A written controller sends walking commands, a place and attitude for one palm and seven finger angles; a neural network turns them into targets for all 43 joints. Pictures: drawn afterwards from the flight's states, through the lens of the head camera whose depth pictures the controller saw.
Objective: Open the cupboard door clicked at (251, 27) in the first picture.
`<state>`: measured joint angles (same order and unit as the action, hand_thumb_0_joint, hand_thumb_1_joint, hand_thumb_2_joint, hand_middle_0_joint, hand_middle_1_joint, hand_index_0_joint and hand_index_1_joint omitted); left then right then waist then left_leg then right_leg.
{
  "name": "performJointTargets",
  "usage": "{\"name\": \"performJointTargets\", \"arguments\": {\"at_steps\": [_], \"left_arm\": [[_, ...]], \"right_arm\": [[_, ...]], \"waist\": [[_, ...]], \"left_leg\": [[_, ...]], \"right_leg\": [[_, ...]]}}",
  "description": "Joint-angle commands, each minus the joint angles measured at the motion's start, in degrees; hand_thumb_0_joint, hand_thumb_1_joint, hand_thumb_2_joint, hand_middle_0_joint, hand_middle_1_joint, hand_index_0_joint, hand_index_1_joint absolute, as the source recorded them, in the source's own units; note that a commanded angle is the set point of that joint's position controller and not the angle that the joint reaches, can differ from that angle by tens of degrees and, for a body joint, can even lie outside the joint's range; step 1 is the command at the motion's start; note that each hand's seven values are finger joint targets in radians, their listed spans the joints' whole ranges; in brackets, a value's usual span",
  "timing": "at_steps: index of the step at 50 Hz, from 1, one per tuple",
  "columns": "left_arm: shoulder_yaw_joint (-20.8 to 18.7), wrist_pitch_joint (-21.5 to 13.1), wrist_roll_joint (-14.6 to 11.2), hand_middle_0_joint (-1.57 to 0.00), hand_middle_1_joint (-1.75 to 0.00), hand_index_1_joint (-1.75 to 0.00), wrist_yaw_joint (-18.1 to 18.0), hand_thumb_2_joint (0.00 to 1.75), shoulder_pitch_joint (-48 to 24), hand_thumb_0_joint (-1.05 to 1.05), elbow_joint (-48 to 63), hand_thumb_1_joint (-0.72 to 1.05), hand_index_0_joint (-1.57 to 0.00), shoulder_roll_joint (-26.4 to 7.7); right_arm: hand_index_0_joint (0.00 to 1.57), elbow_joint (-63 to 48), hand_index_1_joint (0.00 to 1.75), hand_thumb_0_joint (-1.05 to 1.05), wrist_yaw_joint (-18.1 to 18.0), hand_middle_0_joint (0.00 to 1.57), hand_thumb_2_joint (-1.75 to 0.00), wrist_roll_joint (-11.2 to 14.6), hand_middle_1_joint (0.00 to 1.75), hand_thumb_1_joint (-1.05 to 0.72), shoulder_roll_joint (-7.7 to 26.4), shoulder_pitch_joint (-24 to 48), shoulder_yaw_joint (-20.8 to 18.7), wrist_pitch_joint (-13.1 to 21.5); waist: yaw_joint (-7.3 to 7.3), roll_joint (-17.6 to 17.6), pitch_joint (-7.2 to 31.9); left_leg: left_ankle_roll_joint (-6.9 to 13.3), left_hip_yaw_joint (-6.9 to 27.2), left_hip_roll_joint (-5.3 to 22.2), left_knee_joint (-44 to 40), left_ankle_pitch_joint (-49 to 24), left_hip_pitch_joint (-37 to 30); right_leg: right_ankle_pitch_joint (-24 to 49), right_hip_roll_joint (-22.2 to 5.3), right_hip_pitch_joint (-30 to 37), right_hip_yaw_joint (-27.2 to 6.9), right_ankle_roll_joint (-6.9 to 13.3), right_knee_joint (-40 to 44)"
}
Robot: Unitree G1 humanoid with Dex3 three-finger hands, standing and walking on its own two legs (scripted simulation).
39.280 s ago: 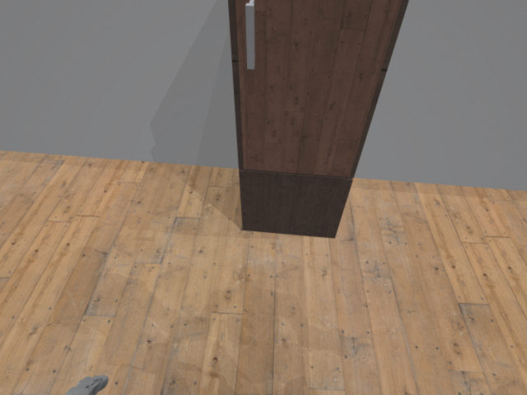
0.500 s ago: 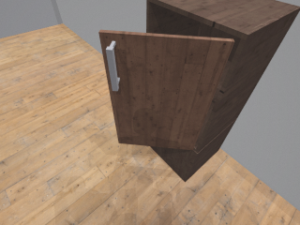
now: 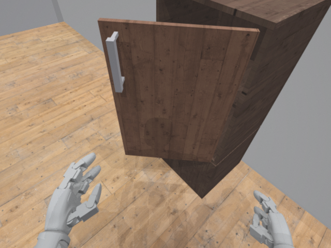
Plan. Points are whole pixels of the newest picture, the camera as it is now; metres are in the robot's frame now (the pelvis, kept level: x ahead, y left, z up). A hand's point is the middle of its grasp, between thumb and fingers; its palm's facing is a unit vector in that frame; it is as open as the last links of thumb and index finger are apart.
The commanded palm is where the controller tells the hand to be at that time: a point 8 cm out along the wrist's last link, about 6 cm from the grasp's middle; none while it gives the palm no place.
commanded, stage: raise the hand with hooked fingers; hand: left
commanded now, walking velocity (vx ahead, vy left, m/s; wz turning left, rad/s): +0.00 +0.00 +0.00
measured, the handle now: (117, 63) +0.54 +0.15 +0.18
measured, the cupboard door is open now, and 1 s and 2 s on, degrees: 44 44 44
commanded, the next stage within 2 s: move the hooked fingers beside the handle in 1.76 s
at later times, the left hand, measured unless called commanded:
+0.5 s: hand (60, 186) +0.23 +0.23 +0.08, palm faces -0.03 -1.00 -0.05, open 11.1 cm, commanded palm +0.20 +0.28 +0.09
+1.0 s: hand (19, 148) +0.27 +0.29 +0.16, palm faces +0.04 -0.99 -0.09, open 13.8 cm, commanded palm +0.24 +0.33 +0.17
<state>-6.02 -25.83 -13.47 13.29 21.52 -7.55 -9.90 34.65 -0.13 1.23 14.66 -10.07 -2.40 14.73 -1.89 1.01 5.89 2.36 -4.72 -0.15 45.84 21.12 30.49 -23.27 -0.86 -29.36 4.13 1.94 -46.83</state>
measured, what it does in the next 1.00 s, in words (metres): stands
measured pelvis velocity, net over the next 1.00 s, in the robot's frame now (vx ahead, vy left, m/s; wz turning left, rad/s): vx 0.01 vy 0.02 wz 0.03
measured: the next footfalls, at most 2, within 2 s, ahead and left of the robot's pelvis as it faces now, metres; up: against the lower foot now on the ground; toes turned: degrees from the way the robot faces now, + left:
none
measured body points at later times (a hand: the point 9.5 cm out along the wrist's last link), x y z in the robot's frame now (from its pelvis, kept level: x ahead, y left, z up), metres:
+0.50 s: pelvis +0.02 +0.00 +0.00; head +0.05 -0.01 +0.45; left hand +0.23 +0.28 +0.09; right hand +0.18 -0.22 -0.08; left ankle +0.02 +0.09 -0.70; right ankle +0.01 -0.10 -0.70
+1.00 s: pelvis +0.01 +0.02 +0.02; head +0.01 +0.01 +0.47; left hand +0.26 +0.34 +0.17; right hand +0.21 -0.20 -0.03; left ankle +0.02 +0.09 -0.70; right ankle +0.01 -0.10 -0.70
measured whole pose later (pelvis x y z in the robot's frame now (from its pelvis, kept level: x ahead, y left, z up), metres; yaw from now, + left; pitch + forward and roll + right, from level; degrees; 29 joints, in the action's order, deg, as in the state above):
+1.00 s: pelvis +0.01 +0.02 +0.02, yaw +2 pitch +1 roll -2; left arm -22.5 -0.3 -20.3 25.3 1.6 -6.4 -24.9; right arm 33.2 -5.4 4.3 15.0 -13.2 3.9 15.3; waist 2.2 -2.9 2.7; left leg 3.6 -2.6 -1.0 36.1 17.9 19.1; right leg -18.2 -0.7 -15.3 6.0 0.3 -32.9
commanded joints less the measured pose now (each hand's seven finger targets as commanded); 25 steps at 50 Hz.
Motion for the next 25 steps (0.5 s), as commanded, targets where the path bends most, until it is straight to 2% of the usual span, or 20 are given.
{"name": "performJointTargets", "arguments": {"at_steps": [1, 2, 3, 5, 6, 7, 8, 10, 11, 12, 14, 15, 16, 17, 19, 20, 21, 23, 25], "left_arm": [[-14.68, -4.37, -1.74, -0.23, -0.57, -0.57, 6.96, 0.72, 15.3, 0.0, 10.14, 0.48, -0.23, -15.83], [-13.79, -4.3, -2.89, -0.23, -0.58, -0.58, 6.72, 0.71, 12.85, 0.0, 17.92, 0.46, -0.23, -14.48], [-14.15, -4.09, -4.01, -0.23, -0.6, -0.6, 5.86, 0.7, 11.94, 0.0, 21.37, 0.43, -0.23, -13.66], [-13.68, -5.93, -5.57, -0.24, -0.63, -0.63, 4.04, 0.68, 6.1, 0.0, 31.58, 0.39, -0.24, -13.22], [-11.49, -7.05, -5.84, -0.24, -0.64, -0.64, 3.91, 0.67, 1.4, 0.0, 35.89, 0.36, -0.24, -12.94], [-10.11, -7.88, -5.73, -0.24, -0.66, -0.66, 3.91, 0.66, 0.2, 0.0, 35.9, 0.34, -0.24, -12.15], [-7.26, -8.65, -5.8, -0.24, -0.68, -0.68, 4.53, 0.65, -0.61, 0.0, 33.49, 0.32, -0.24, -9.77], [-5.23, -8.86, -5.11, -0.25, -0.7, -0.7, 6.84, 0.63, -4.94, 0.0, 28.21, 0.27, -0.25, -9.87], [-3.82, -7.51, -5.58, -0.25, -0.72, -0.72, 8.84, 0.62, -7.32, 0.0, 25.14, 0.25, -0.25, -9.63], [-4.85, -5.63, -5.26, -0.25, -0.74, -0.74, 10.51, 0.61, -7.46, 0.0, 21.99, 0.22, -0.25, -11.5], [-7.44, 0.07, -5.19, -0.25, -0.76, -0.76, 13.72, 0.59, -3.79, 0.0, 16.68, 0.18, -0.25, -14.05], [-10.27, 3.18, -5.53, -0.25, -0.78, -0.78, 14.74, 0.58, -2.31, 0.0, 15.07, 0.15, -0.25, -16.13], [-13.43, 6.34, -5.98, -0.25, -0.8, -0.8, 15.35, 0.57, -0.02, 0.0, 12.75, 0.13, -0.25, -18.44], [-15.37, 8.32, -6.96, -0.26, -0.81, -0.81, 15.5, 0.56, 0.13, 0.0, 15.7, 0.11, -0.26, -19.31], [-20.52, 10.89, -9.5, -0.26, -0.84, -0.84, 13.88, 0.54, 2.14, 0.0, 18.87, 0.06, -0.26, -20.88], [-21.28, 11.25, -10.85, -0.26, -0.86, -0.86, 12.72, 0.53, 2.06, 0.0, 20.54, 0.04, -0.26, -19.99], [-23.82, 11.06, -11.94, -0.26, -0.87, -0.87, 11.25, 0.52, 1.16, 0.0, 21.62, 0.01, -0.26, -21.32], [-23.16, 9.63, -12.72, -0.27, -0.9, -0.9, 8.82, 0.5, 0.56, 0.0, 22.51, -0.03, -0.27, -18.73], [-19.96, 8.52, -11.74, -0.27, -0.93, -0.93, 7.95, 0.48, -1.91, 0.0, 22.12, -0.08, -0.27, -16.64]], "right_arm": [[0.2, -13.01, 0.3, 0.0, 0.12, 0.2, -0.9, 0.38, 0.3, -0.9, 6.91, 4.74, -2.96, 0.66], [0.2, -14.64, 0.3, 0.0, -0.09, 0.2, -0.9, 0.48, 0.3, -0.9, 6.29, 5.01, -2.69, 0.17], [0.2, -14.75, 0.3, 0.0, -0.34, 0.2, -0.9, 0.6, 0.3, -0.9, 5.24, 3.92, -2.62, -0.16], [0.2, -14.34, 0.3, 0.0, -0.93, 0.2, -0.9, 0.34, 0.3, -0.9, 4.58, 1.72, -2.1, -0.03], [0.2, -13.58, 0.3, 0.0, -1.25, 0.2, -0.9, -0.1, 0.3, -0.9, 5.04, 0.1, -1.59, 0.27], [0.2, -12.47, 0.3, 0.0, -1.64, 0.2, -0.9, -0.04, 0.3, -0.9, 4.9, -0.2, -1.53, 0.63], [0.2, -11.34, 0.3, 0.0, -1.93, 0.2, -0.9, 0.14, 0.3, -0.9, 5.08, -0.77, -1.16, 1.18], [0.2, -9.44, 0.3, 0.0, -2.42, 0.2, -0.9, 0.51, 0.3, -0.9, 6.58, -1.13, -0.53, 2.15], [0.2, -8.99, 0.3, 0.0, -2.93, 0.2, -0.9, 0.84, 0.3, -0.9, 7.29, -1.05, -0.01, 2.4], [0.2, -8.54, 0.3, 0.0, -3.24, 0.2, -0.9, 1.17, 0.3, -0.9, 7.74, -1.51, -0.15, 2.57], [0.2, -9.51, 0.3, 0.0, -3.93, 0.2, -0.9, 1.86, 0.3, -0.9, 8.61, -1.01, -0.5, 2.58], [0.2, -9.99, 0.3, 0.0, -4.19, 0.2, -0.9, 2.21, 0.3, -0.9, 8.85, -0.44, -0.6, 2.46], [0.2, -10.23, 0.3, 0.0, -4.29, 0.2, -0.9, 2.47, 0.3, -0.9, 8.91, 0.36, -0.66, 2.18], [0.2, -11.47, 0.3, 0.0, -4.31, 0.2, -0.9, 2.54, 0.3, -0.9, 8.34, 1.0, -0.38, 1.92], [0.2, -12.87, 0.3, 0.0, -4.36, 0.2, -0.9, 2.37, 0.3, -0.9, 6.91, 2.68, 0.12, 1.65], [0.2, -13.35, 0.3, 0.0, -4.46, 0.2, -0.9, 2.33, 0.3, -0.9, 6.11, 3.12, 0.45, 1.73], [0.2, -13.17, 0.3, 0.0, -4.42, 0.2, -0.9, 1.99, 0.3, -0.9, 5.82, 3.29, 0.74, 1.81], [0.2, -12.53, 0.3, 0.0, -4.29, 0.2, -0.9, 1.94, 0.3, -0.9, 5.23, 2.3, 0.93, 2.12], [0.2, -11.65, 0.3, 0.0, -4.09, 0.2, -0.9, 2.0, 0.3, -0.9, 5.9, 1.53, 0.91, 2.72]], "waist": [[7.46, -5.04, 7.24], [7.05, -8.98, 10.91], [6.23, -10.55, 12.33], [4.2, -13.93, 14.35], [2.08, -13.13, 13.2], [0.83, -12.45, 11.47], [-1.15, -10.17, 8.24], [-3.61, -7.85, 3.2], [-4.35, -6.57, 0.79], [-4.2, -4.31, 1.23], [-2.44, -0.31, 4.51], [-0.72, 1.22, 7.68], [1.22, 0.22, 9.67], [2.37, 0.07, 13.85], [4.88, -0.3, 17.01], [5.19, 0.16, 16.15], [5.99, 0.75, 15.95], [5.26, 1.25, 11.99], [3.93, -1.68, 7.61]], "left_leg": [[-2.0, 2.29, -1.93, -0.14, -11.26, 2.68], [-1.69, 2.23, -1.57, -0.05, -13.68, 0.07], [-1.42, 2.64, -1.0, 0.42, -15.58, -2.16], [-1.03, 3.96, -0.17, 1.66, -19.53, -5.66], [-0.78, 5.01, 0.2, 2.49, -19.73, -6.32], [-0.53, 5.43, 0.53, 2.87, -18.79, -6.41], [-0.36, 6.04, 0.74, 3.41, -17.05, -5.78], [-0.19, 7.29, 1.08, 4.05, -11.9, -2.7], [-0.03, 7.72, 1.0, 4.4, -10.34, -1.58], [0.03, 7.78, 0.96, 3.88, -8.92, -0.75], [0.27, 7.16, 0.6, 2.41, -7.93, 0.01], [0.3, 6.91, 0.42, 1.48, -8.93, -0.23], [0.2, 6.71, 0.24, 0.91, -11.57, -1.56], [0.22, 6.41, 0.03, -0.08, -13.96, -3.25], [-0.12, 6.51, 0.04, -1.84, -17.98, -5.1], [-0.27, 6.48, 0.06, -2.56, -18.55, -5.54], [-0.57, 6.99, 0.12, -3.08, -19.11, -5.21], [-0.91, 6.79, 0.33, -4.86, -18.6, -5.51], [-0.94, 6.24, 0.52, -5.85, -16.69, -6.6]], "right_leg": [[13.71, -0.44, 4.44, -4.02, 0.5, 2.2], [16.75, -0.13, 5.4, -3.81, 0.38, 1.45], [19.0, 0.34, 4.97, -3.4, 0.13, 1.31], [21.9, 0.95, 3.5, -2.98, -0.1, 1.32], [22.38, 1.44, 1.33, -3.11, -0.34, 1.14], [21.09, 1.6, -0.7, -3.3, -0.39, 1.94], [19.88, 1.71, -3.07, -2.96, -0.7, 2.44], [14.03, 2.07, -7.1, -2.54, -0.72, 3.2], [12.96, 2.1, -7.61, -3.29, -0.77, 3.93], [11.53, 1.88, -6.69, -3.89, -1.02, 5.19], [9.99, 1.07, -3.27, -5.15, -1.59, 7.66], [10.53, 0.52, -0.05, -5.72, -1.84, 8.47], [13.51, 0.27, 2.97, -5.75, -1.79, 8.28], [16.72, -0.37, 6.48, -5.41, -2.21, 8.15], [23.24, -0.77, 11.64, -4.18, -2.65, 7.66], [25.08, -0.56, 11.99, -3.37, -2.72, 7.68], [26.54, -0.27, 13.64, -3.2, -2.48, 7.57], [25.83, 0.33, 11.54, -1.75, -2.27, 8.08], [21.05, 0.93, 7.06, -1.04, -2.01, 8.96]]}}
